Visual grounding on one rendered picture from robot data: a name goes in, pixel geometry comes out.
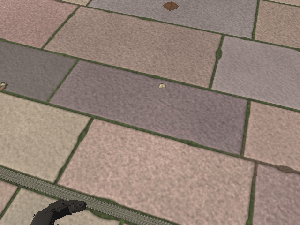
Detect left robot hand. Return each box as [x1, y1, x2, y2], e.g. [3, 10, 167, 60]
[30, 199, 86, 225]

